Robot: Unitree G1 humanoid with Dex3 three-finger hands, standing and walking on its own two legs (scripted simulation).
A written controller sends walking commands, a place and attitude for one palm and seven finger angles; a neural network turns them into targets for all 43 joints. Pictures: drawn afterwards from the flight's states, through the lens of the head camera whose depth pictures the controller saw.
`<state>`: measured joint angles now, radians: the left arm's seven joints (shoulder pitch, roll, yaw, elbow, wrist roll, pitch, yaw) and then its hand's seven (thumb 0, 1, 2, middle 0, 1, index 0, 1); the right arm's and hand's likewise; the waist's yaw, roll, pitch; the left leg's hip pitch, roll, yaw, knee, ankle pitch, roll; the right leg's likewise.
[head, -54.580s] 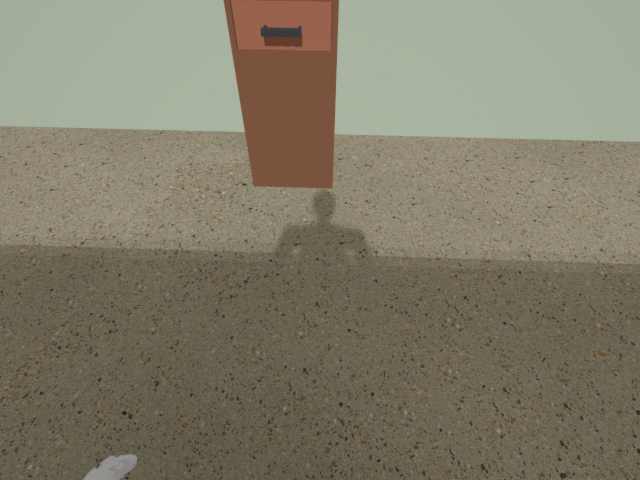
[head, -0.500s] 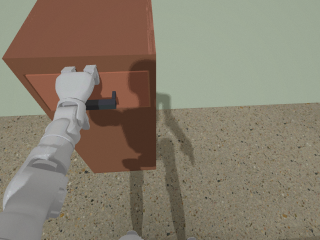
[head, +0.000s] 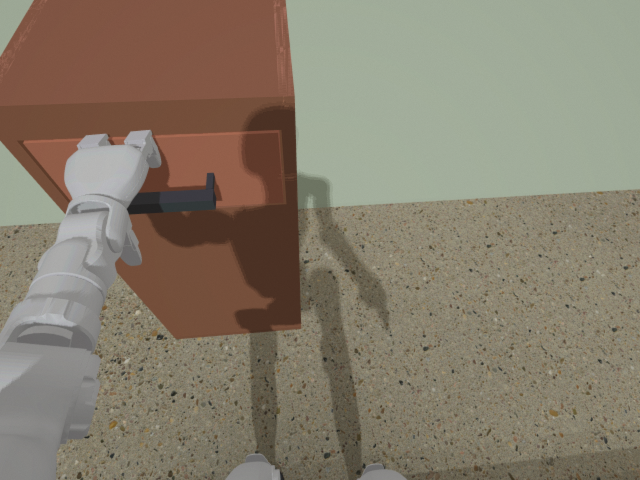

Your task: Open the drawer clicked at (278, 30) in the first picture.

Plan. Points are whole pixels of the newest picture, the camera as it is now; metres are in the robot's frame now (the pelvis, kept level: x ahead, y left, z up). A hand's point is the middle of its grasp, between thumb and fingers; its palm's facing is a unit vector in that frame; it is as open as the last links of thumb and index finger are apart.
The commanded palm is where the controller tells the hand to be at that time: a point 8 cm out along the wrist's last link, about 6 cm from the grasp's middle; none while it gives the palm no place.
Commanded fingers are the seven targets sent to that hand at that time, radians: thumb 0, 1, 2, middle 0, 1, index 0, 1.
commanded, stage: move the hooked fingers above the handle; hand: left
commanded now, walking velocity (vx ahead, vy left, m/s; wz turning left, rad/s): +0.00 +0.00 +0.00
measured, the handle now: (168, 191) +0.52 +0.21 +0.00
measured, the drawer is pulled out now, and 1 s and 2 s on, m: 0.00 0.00 0.00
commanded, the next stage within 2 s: lower the fingers behind the handle in 0.38 s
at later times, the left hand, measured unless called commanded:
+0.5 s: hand (154, 190) +0.48 +0.21 +0.06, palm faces -0.04 -0.04 -1.00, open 13.7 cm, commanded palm +0.46 +0.21 +0.12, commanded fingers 0.00 -0.50 0.30 -0.30 -1.20 -0.30 -1.20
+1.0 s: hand (158, 205) +0.47 +0.21 +0.03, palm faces -0.02 -0.03 -1.00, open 13.8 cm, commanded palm +0.45 +0.21 +0.08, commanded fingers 0.00 -0.50 0.30 -0.30 -1.20 -0.30 -1.20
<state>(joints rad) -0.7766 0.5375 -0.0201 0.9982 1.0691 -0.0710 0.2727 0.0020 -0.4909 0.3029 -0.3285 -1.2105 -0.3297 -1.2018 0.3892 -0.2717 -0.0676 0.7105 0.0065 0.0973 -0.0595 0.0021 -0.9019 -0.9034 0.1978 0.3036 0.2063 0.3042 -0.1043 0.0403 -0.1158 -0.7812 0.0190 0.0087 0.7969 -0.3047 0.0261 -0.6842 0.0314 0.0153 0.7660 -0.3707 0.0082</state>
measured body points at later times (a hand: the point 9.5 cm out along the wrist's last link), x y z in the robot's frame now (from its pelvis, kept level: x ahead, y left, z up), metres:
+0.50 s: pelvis +0.03 -0.01 +0.01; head +0.09 -0.02 +0.45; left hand +0.47 +0.21 +0.11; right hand +0.10 -0.27 -0.13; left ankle +0.04 +0.10 -0.70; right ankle -0.01 -0.13 -0.70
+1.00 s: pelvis +0.03 -0.02 +0.00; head +0.10 -0.03 +0.45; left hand +0.47 +0.21 +0.08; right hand +0.07 -0.29 -0.13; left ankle +0.04 +0.10 -0.70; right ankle -0.01 -0.13 -0.70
